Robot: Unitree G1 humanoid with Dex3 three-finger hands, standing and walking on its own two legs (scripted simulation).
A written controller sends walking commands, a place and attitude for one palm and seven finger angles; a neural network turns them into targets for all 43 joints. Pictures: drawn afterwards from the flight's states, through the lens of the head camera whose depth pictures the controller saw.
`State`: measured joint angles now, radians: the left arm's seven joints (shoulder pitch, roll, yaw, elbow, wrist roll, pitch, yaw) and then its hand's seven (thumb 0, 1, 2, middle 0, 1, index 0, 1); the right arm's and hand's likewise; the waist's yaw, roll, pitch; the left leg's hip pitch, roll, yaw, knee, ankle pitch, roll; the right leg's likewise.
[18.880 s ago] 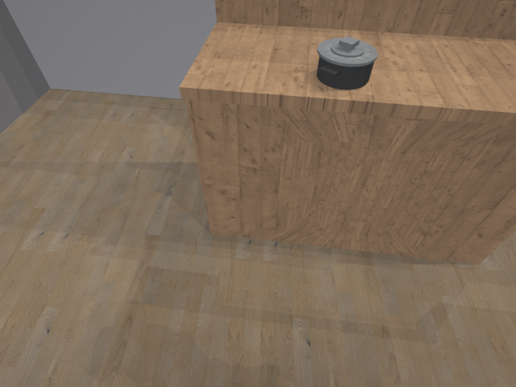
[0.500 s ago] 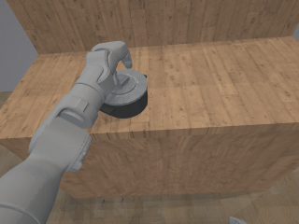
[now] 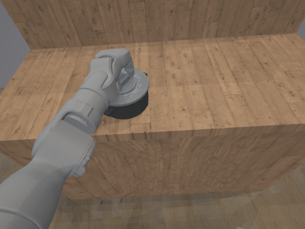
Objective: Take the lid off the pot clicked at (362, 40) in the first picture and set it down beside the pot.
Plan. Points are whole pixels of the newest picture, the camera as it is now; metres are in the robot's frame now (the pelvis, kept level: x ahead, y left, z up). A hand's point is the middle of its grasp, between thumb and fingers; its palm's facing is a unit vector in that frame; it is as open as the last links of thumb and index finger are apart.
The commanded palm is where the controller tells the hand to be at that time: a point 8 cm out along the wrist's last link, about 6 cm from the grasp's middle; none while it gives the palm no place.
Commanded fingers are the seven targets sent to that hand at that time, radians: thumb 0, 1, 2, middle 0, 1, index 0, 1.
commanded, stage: lower the open fingers around the knob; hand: left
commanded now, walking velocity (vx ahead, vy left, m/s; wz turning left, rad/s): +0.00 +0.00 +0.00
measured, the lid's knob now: (120, 78) +0.51 +0.07 +0.12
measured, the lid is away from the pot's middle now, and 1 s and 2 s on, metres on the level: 0.00 0.00 0.00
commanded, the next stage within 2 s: close the fingers and squeeze the knob in 1.52 s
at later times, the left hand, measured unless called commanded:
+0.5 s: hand (118, 75) +0.49 +0.07 +0.15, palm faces -0.37 -0.05 -0.93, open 10.1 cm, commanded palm +0.49 +0.08 +0.19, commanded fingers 0.00 -0.37 1.59 -0.85 -0.08 -0.85 -0.08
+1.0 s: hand (117, 76) +0.49 +0.07 +0.15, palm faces -0.36 -0.07 -0.93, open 10.1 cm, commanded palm +0.49 +0.08 +0.19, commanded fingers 0.00 -0.37 1.59 -0.85 -0.08 -0.85 -0.08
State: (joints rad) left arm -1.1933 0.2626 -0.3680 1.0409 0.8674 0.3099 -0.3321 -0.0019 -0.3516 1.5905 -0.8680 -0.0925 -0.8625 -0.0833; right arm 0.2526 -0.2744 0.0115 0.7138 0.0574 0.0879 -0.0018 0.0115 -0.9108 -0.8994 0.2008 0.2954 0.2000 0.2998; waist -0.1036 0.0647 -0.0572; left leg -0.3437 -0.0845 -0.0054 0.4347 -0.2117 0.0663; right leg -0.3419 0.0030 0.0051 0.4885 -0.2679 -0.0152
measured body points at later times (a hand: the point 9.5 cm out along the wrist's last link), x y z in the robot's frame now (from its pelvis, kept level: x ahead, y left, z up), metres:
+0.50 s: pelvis +0.00 +0.00 +0.00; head +0.04 -0.02 +0.45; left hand +0.50 +0.07 +0.20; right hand +0.05 -0.27 -0.14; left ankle +0.00 +0.08 -0.74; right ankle -0.02 -0.11 -0.74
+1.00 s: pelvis +0.00 +0.00 +0.00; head +0.04 -0.02 +0.45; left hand +0.50 +0.07 +0.20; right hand +0.04 -0.26 -0.14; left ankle +0.00 +0.08 -0.74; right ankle -0.02 -0.11 -0.74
